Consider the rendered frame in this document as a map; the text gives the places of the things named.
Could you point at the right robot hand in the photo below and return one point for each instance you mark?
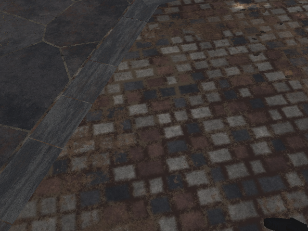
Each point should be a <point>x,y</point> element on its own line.
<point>285,224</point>

